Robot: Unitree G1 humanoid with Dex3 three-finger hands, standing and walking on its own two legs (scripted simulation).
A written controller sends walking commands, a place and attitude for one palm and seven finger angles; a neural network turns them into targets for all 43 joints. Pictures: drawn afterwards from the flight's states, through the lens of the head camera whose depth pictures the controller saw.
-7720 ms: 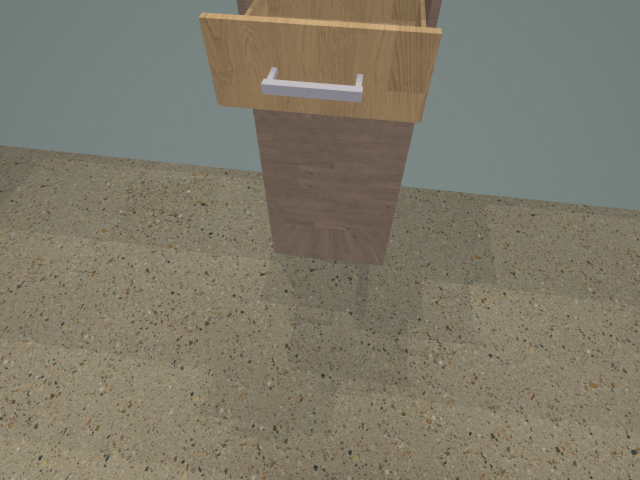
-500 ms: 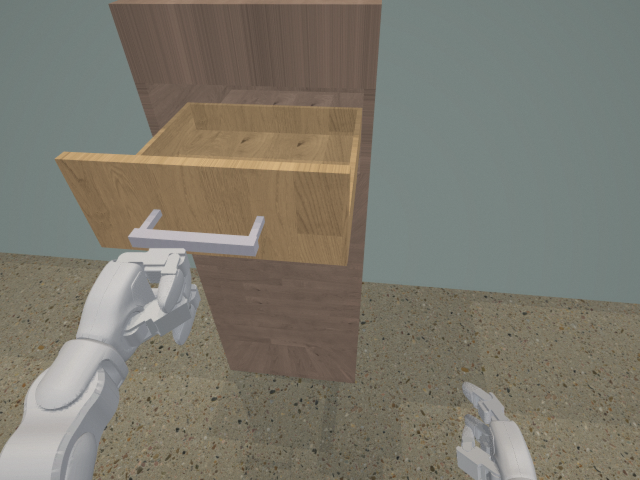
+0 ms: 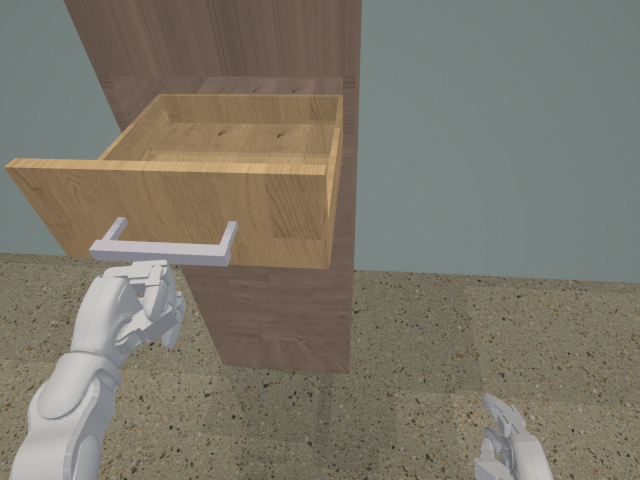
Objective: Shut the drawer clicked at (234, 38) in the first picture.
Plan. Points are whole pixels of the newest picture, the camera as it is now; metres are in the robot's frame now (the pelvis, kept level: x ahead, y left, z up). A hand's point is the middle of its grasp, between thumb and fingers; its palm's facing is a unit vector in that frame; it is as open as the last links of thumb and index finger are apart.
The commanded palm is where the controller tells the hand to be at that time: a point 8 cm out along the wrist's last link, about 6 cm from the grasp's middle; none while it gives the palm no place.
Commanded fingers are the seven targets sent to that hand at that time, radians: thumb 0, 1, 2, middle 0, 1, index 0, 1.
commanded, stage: bring the fist close to the handle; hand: left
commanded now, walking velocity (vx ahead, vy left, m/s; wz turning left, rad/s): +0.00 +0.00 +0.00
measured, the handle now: (167, 240) +0.35 +0.22 +0.15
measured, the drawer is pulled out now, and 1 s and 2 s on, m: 0.27 0.26 0.13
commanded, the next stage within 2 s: push the drawer shut in 0.32 s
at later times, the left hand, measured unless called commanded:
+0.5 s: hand (163, 323) +0.24 +0.19 +0.14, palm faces -0.01 -1.00 -0.03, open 3.3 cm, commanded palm +0.22 +0.24 +0.15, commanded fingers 0.00 0.90 0.90 -1.40 -1.60 -1.40 -1.60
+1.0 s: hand (172, 288) +0.28 +0.19 +0.14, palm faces -0.01 -1.00 -0.02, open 2.9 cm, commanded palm +0.28 +0.24 +0.15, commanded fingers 0.00 0.90 0.90 -1.40 -1.60 -1.40 -1.60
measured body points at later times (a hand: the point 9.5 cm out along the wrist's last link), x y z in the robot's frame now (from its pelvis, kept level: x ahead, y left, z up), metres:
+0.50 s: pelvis -0.01 +0.01 +0.00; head -0.03 -0.01 +0.45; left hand +0.23 +0.24 +0.15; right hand +0.19 -0.21 -0.07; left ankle +0.05 +0.15 -0.73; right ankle -0.06 -0.09 -0.73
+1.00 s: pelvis -0.03 +0.01 +0.00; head -0.04 +0.00 +0.45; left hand +0.28 +0.25 +0.15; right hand +0.15 -0.22 -0.09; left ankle +0.05 +0.15 -0.73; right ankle -0.06 -0.09 -0.73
